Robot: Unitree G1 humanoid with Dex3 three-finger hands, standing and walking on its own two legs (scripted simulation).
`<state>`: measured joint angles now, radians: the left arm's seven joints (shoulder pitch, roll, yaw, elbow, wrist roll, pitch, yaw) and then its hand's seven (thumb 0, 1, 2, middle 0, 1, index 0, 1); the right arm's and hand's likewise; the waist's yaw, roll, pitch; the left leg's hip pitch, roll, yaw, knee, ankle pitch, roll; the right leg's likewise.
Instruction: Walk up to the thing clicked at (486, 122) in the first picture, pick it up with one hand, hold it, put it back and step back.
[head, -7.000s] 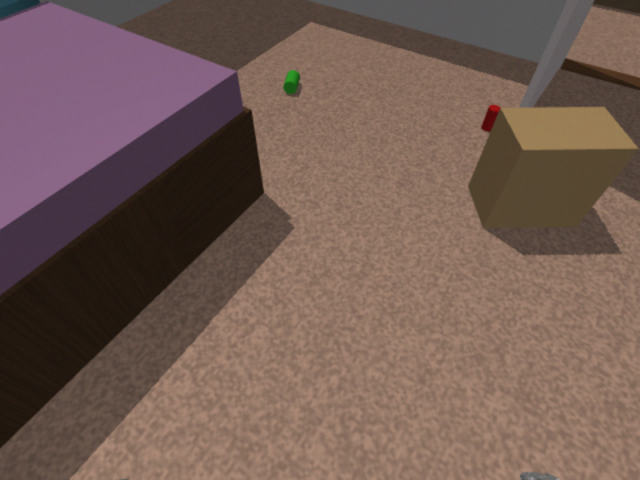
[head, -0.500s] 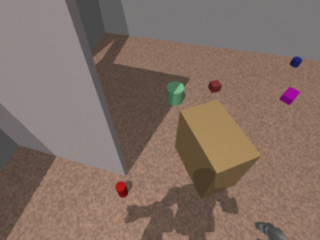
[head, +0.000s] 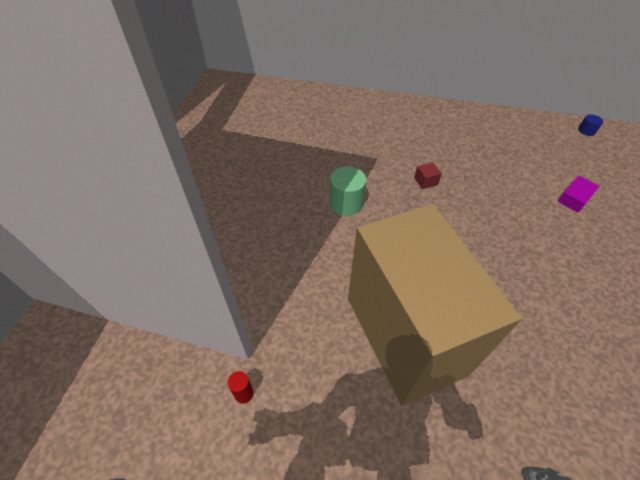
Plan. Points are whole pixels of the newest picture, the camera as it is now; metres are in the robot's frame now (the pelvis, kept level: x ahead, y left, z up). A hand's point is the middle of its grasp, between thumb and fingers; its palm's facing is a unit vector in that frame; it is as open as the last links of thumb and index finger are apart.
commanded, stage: stand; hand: left
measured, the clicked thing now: (241, 387) +0.43 +0.23 -0.72
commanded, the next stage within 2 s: none
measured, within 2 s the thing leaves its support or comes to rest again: neither
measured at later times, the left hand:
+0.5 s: hand out of the picture +0.09 +0.25 -0.15, palm faces -0.01 -0.94 -0.35, open 7.4 cm
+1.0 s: hand out of the picture +0.08 +0.25 -0.16, palm faces -0.02 -0.94 -0.35, open 7.4 cm
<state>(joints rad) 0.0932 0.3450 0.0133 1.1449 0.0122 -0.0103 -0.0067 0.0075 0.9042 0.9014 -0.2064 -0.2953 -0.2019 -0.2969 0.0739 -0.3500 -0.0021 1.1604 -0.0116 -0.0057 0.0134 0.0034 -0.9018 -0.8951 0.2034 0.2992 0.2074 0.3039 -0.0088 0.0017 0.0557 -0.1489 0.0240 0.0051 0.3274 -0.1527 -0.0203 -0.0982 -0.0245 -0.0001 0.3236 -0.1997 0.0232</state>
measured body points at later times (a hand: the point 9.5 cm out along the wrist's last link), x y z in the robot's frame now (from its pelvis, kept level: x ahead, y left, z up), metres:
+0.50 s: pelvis +0.01 -0.01 +0.00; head +0.02 -0.01 +0.45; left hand +0.09 +0.30 -0.13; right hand +0.10 -0.31 -0.13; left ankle +0.02 +0.13 -0.75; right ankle -0.01 -0.13 -0.75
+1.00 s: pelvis +0.01 -0.01 +0.00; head +0.02 -0.01 +0.45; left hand +0.08 +0.30 -0.13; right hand +0.09 -0.31 -0.13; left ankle +0.02 +0.13 -0.75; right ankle -0.01 -0.13 -0.75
